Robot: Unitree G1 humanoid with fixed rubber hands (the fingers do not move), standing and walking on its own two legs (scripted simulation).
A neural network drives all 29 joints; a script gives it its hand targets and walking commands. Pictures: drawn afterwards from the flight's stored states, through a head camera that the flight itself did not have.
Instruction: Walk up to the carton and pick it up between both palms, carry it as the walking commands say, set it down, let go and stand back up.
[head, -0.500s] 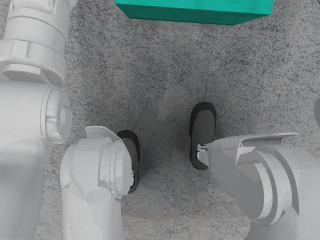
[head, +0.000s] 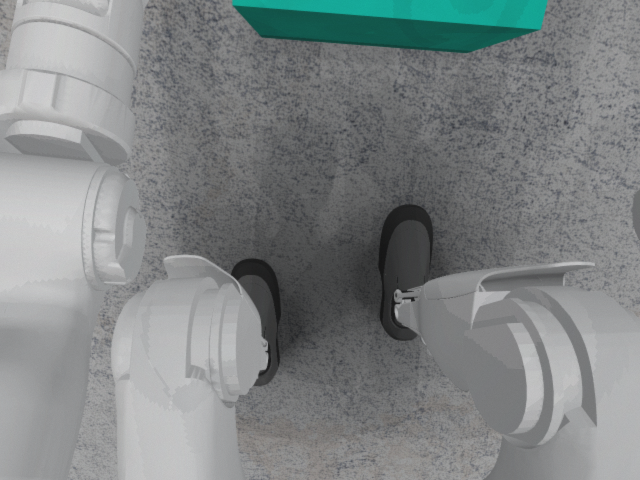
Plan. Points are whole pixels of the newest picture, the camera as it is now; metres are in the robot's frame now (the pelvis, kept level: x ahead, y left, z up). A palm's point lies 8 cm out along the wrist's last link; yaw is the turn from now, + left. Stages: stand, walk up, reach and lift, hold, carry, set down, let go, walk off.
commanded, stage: reach and lift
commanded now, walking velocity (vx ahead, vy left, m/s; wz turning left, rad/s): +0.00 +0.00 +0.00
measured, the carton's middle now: out of the picture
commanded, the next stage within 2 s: none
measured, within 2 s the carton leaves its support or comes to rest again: leaves its support in 1.16 s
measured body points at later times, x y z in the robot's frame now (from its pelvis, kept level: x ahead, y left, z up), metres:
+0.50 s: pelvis +0.01 +0.00 +0.01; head +0.41 -0.03 +0.20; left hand +0.61 +0.08 -0.20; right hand +0.57 -0.26 -0.19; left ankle +0.09 +0.11 -0.32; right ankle +0.15 -0.12 -0.32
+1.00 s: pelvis +0.01 +0.00 +0.00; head +0.40 -0.03 +0.20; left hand +0.60 +0.08 -0.20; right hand +0.57 -0.26 -0.20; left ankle +0.09 +0.11 -0.32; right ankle +0.15 -0.12 -0.32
